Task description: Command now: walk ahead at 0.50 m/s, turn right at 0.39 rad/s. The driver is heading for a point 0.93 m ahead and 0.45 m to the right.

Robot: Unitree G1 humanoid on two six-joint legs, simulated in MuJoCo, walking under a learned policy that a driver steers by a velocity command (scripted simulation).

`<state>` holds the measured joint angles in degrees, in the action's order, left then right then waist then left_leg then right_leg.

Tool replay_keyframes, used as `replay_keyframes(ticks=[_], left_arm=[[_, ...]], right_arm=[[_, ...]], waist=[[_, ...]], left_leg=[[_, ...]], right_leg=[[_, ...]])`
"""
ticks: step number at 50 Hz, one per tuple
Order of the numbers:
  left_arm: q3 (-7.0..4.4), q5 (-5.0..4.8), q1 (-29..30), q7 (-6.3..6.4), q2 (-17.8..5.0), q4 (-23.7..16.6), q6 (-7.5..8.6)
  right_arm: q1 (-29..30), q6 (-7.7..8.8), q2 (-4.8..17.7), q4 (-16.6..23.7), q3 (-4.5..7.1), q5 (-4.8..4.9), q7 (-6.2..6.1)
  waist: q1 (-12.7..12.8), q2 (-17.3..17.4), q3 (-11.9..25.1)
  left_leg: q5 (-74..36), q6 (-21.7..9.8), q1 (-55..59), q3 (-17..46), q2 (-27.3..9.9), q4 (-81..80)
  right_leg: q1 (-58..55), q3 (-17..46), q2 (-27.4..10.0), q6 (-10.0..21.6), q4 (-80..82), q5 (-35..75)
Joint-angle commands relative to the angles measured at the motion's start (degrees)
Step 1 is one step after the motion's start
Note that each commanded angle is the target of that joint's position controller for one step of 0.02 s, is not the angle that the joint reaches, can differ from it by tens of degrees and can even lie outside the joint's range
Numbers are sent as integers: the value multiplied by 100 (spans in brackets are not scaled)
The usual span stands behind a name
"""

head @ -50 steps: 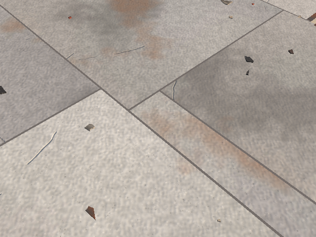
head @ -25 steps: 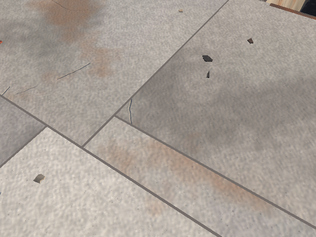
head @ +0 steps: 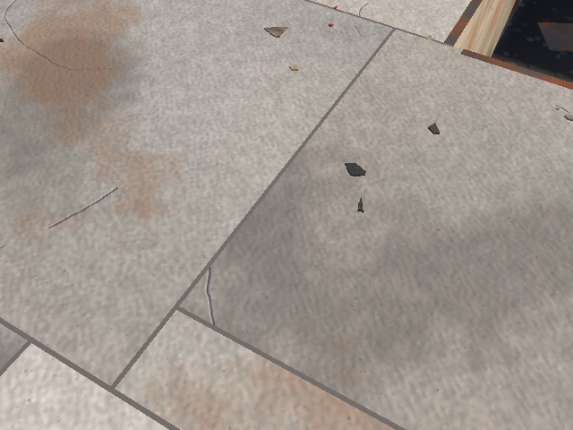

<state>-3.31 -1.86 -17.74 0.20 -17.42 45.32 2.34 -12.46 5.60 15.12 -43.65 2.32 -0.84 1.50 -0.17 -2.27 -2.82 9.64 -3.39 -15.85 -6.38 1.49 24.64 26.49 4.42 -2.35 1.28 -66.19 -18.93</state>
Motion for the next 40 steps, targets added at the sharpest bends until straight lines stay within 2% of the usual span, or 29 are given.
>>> replay_keyframes(ticks=[1, 4, 8, 11, 13, 14, 16, 17, 18, 19, 20, 21, 22, 23, 24, 25, 26, 28, 30, 33, 36, 38, 40], left_arm=[[-141, 2, -198, 40, -329, -319, -88], [-131, 57, 173, 38, -260, -478, -111], [-58, 65, 857, -126, -100, -683, -7], [-13, 64, 1410, -237, -28, -940, 7], [-24, 60, 1611, -302, -64, -1102, 1], [-48, 62, 1617, -331, -110, -1165, -4], [-155, 69, 1336, -356, -313, -1200, -41], [-254, 59, 872, -350, -485, -1119, -63], [-413, 45, 47, -302, -745, -924, -74], [-604, 39, -890, -188, -1171, -692, -136], [-670, -14, -691, -132, -1754, -725, -101], [-536, 38, -798, -170, -1343, -913, 15], [-437, 80, -595, -186, -1011, -866, 101], [-384, 58, -257, -190, -857, -877, 142], [-331, 62, 132, -184, -693, -937, 147], [-270, 128, 356, -157, -547, -1028, 154], [-265, 152, 437, -135, -563, -1069, 155], [-291, 108, 403, -67, -676, -1022, 170], [-335, 103, 261, 18, -845, -947, 152], [-347, 77, 35, 80, -892, -841, 86], [-355, 38, -269, 83, -901, -694, 49], [-340, 19, -329, 101, -825, -647, 19], [-350, 42, -241, 113, -820, -652, -17]], right_arm=[[37, 170, 628, 185, 185, 4, -23], [-27, 166, 767, 43, 246, -8, -70], [-103, 70, 918, -46, 280, 26, -156], [-419, -46, 1063, -194, 334, 88, -186], [-520, -152, 1139, -262, 369, 151, -190], [-494, -203, 1193, -268, 388, 183, -199], [-379, -292, 1356, -228, 442, 230, -251], [-310, -344, 1413, -198, 460, 240, -279], [-186, -375, 1392, -165, 443, 265, -302], [-224, -336, 1190, -88, 353, 171, -320], [-742, -188, 320, 228, 86, -41, -230], [-278, 57, 695, 311, 106, 145, -136], [297, 198, 989, 501, 179, 352, -75], [366, 274, 953, 518, 155, 305, -86], [375, 290, 963, 455, 182, 144, -121], [275, 237, 1017, 420, 222, 74, -122], [182, 166, 1004, 427, 234, 52, -112], [173, 52, 839, 444, 197, -3, -115], [574, -1, 668, 585, 129, -16, -130], [1226, 17, 494, 740, 50, 18, -89], [1585, 67, 614, 879, 87, 115, -36], [1569, 109, 767, 901, 152, 130, -4], [1286, 160, 890, 851, 227, 139, 4]], waist=[[46, 708, 245], [-3, 594, 53], [-246, 488, -96], [-462, 385, -268], [-471, 403, -309], [-399, 451, -268], [-115, 687, 65], [179, 767, 352], [668, 685, 774], [1081, 203, 1283], [314, -1296, 1618], [672, -694, 2350], [765, -391, 1557], [494, 40, 1037], [254, 236, 724], [72, 152, 623], [-38, 78, 584], [-101, 125, 463], [8, 85, 280], [298, -124, 200], [458, -214, 206], [401, -296, 240], [214, -472, 275]], left_leg=[[-664, -784, 672, 1305, -1638, -1628], [-1184, -771, 812, 691, -1567, -1760], [-1493, -595, 1028, -59, -1392, -1808], [-1724, -593, 1576, -252, -1600, -1705], [-2173, -553, 2034, -350, -1739, -1482], [-2738, -505, 2197, -424, -1779, -1277], [-4588, -381, 2414, -569, -1785, -520], [-5256, -315, 2376, -627, -1742, 208], [-5158, -160, 1949, -743, -1569, 1325], [-3563, 88, 642, -735, -1318, 2994], [2055, 454, -2011, -300, -89, 4991], [2525, 398, -2758, 1082, 85, 5701], [1939, 257, -3192, 1206, -241, 5519], [1419, 185, -2994, 1181, -499, 4957], [1157, 236, -2647, 1156, -663, 4437], [952, 295, -2262, 1190, -768, 4184], [853, 384, -2046, 1170, -781, 3999], [688, 600, -1913, 1015, -768, 3490], [63, 765, -1889, 903, -662, 2678], [-1166, 814, -1397, 837, -365, 1300], [-1477, 751, -1135, 955, -197, 708], [-1196, 625, -1108, 1116, -194, 448], [-664, 438, -815, 1106, -186, 358]], right_leg=[[759, 271, -459, -88, 82, 446], [1207, 297, -492, -169, 776, 1211], [1032, -171, -420, -130, 2197, 2259], [1206, -416, -363, -28, 2771, 2257], [1324, -559, -283, 87, 2986, 1934], [1228, -661, -190, 174, 3059, 1683], [622, -969, 164, 400, 3043, 1074], [25, -1084, 378, 546, 3039, 823], [-1156, -1089, 597, 758, 3407, 1068], [-2910, -222, 215, 1058, 3623, 1133], [-4692, 2937, -1226, 2093, 4002, 331], [-5083, 4406, -1662, 2426, 4808, -369], [-4584, 3562, -1507, 2088, 4980, 23], [-3760, 2834, -1245, 1850, 4970, 585], [-3020, 2327, -1016, 1696, 5021, 1231], [-2538, 2005, -852, 1649, 5138, 1755], [-2238, 1899, -790, 1665, 5242, 2044], [-1748, 1539, -684, 1685, 5335, 2560], [-1375, 1203, -467, 1562, 5377, 2562], [-1051, 930, -134, 1230, 5259, 1896], [-1232, 1287, -270, 1104, 5033, 1403], [-1640, 1655, -422, 1027, 4669, 1220], [-1847, 1946, -524, 936, 4297, 1364]])
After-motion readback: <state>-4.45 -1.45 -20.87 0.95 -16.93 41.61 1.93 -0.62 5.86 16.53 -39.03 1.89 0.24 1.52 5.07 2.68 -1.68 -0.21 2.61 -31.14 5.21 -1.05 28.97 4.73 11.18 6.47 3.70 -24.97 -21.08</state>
